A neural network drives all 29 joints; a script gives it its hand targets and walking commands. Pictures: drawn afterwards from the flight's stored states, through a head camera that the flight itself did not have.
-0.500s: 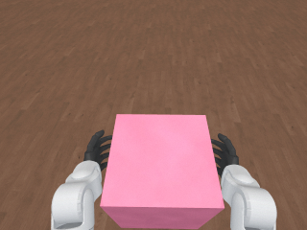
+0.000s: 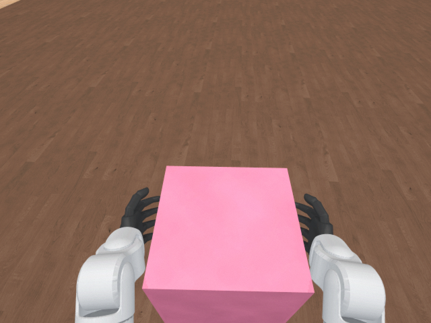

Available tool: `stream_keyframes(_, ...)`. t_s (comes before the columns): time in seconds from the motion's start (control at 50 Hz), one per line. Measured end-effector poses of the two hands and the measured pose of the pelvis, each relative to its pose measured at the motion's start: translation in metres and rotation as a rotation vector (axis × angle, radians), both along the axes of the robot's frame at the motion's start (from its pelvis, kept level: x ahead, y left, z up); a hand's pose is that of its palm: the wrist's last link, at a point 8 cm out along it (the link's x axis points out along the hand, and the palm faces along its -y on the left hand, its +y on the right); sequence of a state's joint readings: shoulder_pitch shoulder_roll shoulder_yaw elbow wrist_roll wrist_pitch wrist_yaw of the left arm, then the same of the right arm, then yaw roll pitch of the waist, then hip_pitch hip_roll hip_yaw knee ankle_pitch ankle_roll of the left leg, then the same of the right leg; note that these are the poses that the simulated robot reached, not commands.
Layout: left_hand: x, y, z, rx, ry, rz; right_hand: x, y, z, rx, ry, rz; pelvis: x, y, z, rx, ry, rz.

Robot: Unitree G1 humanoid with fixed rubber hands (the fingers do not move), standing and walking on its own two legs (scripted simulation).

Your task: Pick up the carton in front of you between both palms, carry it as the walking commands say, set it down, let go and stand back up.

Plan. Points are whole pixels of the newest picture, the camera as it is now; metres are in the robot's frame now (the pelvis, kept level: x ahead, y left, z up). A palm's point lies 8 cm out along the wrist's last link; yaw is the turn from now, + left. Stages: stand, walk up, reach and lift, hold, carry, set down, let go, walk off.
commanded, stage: carry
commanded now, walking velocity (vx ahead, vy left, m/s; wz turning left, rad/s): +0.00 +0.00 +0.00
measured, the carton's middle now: (224, 252) +0.24 +0.00 +0.02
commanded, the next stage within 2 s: hold in 1.12 s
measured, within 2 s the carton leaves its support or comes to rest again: neither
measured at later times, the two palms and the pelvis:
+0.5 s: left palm (138, 251) +0.22 +0.15 +0.05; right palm (312, 259) +0.22 -0.15 +0.05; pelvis -0.04 +0.00 +0.00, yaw +0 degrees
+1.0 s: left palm (142, 245) +0.24 +0.15 +0.04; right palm (310, 252) +0.24 -0.15 +0.04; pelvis -0.04 +0.00 +0.00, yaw +0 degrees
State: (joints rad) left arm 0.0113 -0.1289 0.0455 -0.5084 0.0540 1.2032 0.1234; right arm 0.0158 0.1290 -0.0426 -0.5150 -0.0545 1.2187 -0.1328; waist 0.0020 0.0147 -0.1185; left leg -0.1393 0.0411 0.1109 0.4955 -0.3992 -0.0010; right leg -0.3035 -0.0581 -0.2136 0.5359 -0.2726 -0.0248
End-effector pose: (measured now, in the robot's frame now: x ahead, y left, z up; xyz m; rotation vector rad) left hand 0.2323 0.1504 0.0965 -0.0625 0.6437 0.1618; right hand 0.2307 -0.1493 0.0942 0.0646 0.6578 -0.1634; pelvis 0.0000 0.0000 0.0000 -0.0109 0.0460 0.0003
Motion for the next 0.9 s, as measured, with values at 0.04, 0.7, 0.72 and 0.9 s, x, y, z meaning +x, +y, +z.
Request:
stream_keyframes(0.04,-0.003,0.0,-0.002,0.003,0.01,-0.001,-0.003,0.0,-0.002,-0.002,0.01,0.001,-0.002,0.0,0.0,0.0,-0.004,0.0)
stream_keyframes(0.7,0.004,-0.003,-0.066,0.089,0.043,-0.068,0.002,-0.002,-0.067,-0.08,0.042,0.065,-0.045,-0.001,0.003,0.013,-0.018,-0.005)
stream_keyframes(0.72,0.005,-0.003,-0.066,0.089,0.037,-0.067,0.004,-0.002,-0.067,-0.08,0.035,0.064,-0.045,-0.002,0.003,0.013,-0.017,-0.005)
stream_keyframes(0.9,0.01,-0.003,-0.055,0.084,-0.003,-0.061,0.009,-0.003,-0.056,-0.075,-0.005,0.06,-0.044,-0.002,0.002,0.012,-0.01,-0.003)
